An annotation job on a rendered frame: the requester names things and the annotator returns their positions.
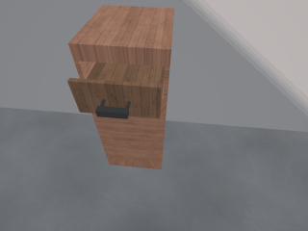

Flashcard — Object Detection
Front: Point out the drawer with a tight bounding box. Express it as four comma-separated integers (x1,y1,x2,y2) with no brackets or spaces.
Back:
67,62,165,118

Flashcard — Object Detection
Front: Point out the cabinet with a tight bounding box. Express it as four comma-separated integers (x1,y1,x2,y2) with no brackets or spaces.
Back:
68,5,174,169

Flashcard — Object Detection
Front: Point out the handle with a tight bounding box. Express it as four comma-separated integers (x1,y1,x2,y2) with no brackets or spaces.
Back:
95,99,131,119

